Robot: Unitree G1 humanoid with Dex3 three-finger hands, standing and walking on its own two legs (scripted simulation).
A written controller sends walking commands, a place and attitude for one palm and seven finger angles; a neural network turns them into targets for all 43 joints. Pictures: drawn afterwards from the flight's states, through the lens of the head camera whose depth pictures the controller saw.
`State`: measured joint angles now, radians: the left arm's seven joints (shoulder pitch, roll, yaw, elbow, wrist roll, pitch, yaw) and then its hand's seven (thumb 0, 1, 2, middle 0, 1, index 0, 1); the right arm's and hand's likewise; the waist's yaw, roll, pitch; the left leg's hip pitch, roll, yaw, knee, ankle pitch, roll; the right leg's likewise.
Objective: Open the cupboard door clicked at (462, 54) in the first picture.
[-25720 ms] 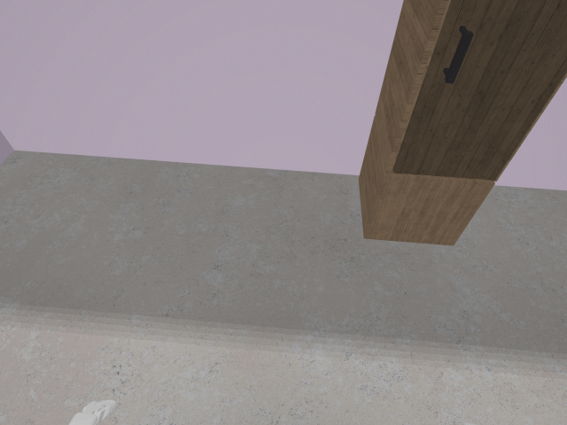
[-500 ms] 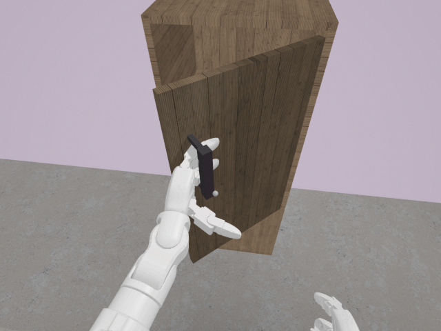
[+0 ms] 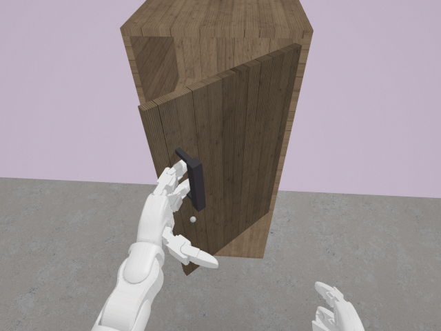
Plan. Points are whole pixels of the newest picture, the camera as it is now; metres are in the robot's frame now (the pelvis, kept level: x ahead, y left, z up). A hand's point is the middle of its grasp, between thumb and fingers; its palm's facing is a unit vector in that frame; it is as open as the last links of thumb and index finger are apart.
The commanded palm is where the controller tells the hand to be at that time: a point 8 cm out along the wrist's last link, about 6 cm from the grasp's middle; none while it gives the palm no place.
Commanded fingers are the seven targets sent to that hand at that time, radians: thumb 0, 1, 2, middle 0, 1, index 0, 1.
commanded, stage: slide the hand sideways off the handle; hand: left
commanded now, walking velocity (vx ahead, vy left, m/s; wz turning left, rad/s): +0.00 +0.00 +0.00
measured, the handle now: (190, 180) +0.36 +0.08 +0.10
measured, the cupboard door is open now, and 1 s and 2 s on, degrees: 44 43 43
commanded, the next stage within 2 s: draw the hand back to the body in 0.54 s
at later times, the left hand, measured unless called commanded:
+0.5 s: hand (153, 242) +0.24 +0.12 +0.09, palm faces +0.02 -1.00 -0.03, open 16.2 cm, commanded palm +0.21 +0.17 +0.10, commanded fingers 0.00 -0.50 0.30 -0.15 -0.30 -0.15 -0.30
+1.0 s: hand (123, 253) +0.21 +0.15 +0.12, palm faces +0.00 -1.00 -0.05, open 16.3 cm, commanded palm +0.18 +0.21 +0.13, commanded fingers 0.00 -0.50 0.30 -0.15 -0.30 -0.15 -0.30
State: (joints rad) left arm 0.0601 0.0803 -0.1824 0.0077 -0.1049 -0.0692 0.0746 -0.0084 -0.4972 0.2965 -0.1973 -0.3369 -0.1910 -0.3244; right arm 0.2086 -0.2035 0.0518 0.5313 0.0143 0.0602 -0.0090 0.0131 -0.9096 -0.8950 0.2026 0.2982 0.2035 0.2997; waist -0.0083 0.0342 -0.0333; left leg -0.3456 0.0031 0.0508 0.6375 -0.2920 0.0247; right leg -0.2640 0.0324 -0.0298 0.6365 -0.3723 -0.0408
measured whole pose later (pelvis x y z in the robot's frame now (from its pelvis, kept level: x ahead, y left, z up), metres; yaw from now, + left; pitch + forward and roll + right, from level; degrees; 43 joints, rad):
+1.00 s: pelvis +0.01 +0.00 +0.00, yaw +2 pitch +0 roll +0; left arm 0.43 0.22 0.08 -0.32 -0.26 -0.05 -0.18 -0.01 -0.50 0.30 -0.15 -0.30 -0.15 -0.30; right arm 0.25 -0.24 0.05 0.52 0.04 -0.13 -0.06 0.01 -0.91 -0.90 0.20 0.30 0.20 0.30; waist 0.02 0.06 -0.07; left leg -0.36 0.00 0.02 0.67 -0.32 0.02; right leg -0.26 0.03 -0.06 0.65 -0.40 -0.04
